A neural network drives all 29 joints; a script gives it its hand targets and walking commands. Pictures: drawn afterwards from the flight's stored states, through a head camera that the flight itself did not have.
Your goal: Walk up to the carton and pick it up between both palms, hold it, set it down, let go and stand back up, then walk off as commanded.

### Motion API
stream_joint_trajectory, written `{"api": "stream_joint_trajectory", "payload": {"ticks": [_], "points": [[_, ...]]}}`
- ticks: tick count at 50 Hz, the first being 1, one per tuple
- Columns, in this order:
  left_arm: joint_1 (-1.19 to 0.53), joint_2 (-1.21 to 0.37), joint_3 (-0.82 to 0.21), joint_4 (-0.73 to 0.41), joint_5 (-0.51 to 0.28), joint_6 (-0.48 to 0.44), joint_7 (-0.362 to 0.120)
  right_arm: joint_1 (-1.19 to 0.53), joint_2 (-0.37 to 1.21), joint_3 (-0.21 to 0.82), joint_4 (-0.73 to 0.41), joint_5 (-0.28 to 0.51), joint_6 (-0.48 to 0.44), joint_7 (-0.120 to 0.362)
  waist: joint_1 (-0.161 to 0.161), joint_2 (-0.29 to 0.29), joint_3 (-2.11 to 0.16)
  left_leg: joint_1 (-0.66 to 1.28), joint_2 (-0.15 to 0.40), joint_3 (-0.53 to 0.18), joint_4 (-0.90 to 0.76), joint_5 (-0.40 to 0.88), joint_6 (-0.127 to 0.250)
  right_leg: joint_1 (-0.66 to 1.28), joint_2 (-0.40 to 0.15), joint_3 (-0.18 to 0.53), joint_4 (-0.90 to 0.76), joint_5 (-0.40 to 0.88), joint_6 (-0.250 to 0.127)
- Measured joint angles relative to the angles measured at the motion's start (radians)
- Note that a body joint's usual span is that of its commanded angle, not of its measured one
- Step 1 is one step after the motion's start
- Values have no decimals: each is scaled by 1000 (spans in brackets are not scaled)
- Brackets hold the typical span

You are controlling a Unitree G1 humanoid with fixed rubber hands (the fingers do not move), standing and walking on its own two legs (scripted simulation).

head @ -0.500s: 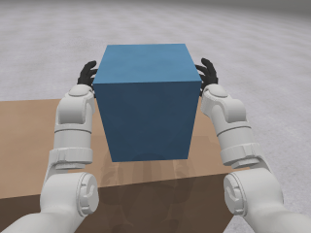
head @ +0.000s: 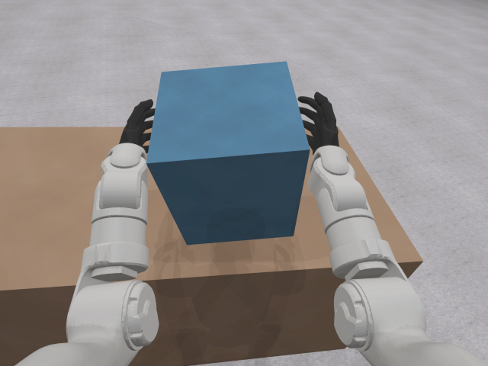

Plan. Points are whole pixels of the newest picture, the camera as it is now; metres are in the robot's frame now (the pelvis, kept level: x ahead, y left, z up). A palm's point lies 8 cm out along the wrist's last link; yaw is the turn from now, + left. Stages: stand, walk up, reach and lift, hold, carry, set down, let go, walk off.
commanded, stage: set down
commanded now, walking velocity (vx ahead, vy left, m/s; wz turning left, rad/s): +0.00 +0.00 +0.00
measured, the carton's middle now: (232, 160) +0.42 +0.01 +0.14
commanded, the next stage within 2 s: none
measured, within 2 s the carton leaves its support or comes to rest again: neither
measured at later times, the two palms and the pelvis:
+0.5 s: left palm (134, 160) +0.39 +0.17 +0.16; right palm (315, 160) +0.39 -0.13 +0.17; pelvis +0.00 +0.00 +0.00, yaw +0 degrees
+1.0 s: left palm (133, 170) +0.39 +0.18 +0.14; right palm (306, 161) +0.41 -0.12 +0.16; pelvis +0.01 +0.00 +0.00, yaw +0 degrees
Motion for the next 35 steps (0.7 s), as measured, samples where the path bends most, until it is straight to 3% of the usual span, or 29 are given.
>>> {"api": "stream_joint_trajectory", "payload": {"ticks": [8, 21, 30, 35], "points": [[11, -9, -3, 1, 0, -10, 5, 24, 0, 1, 0, 9, -24, 1, -9, -11, 17, 5, 0, 0, 1, 4, 0, 5, 0, 0, 0, 5, 0], [-32, -25, 1, 110, 0, -66, 34, 25, 11, -98, 78, -92, -91, 43, 58, -3, 27, 7, -1, 0, -4, 6, 0, 5, -1, -1, 0, 4, 0], [-26, -27, 2, 166, 0, -142, 47, 25, 21, -137, 106, -120, -139, 54, 39, 1, 29, 8, -3, -2, -10, 1, 0, 5, -3, -3, -3, -5, 0], [-25, -28, 11, 187, 0, -163, 45, 25, 21, -137, 111, -120, -142, 53, 44, -1, 46, 9, -3, -2, -14, 1, 0, 5, -3, -3, -3, -6, 0]]}}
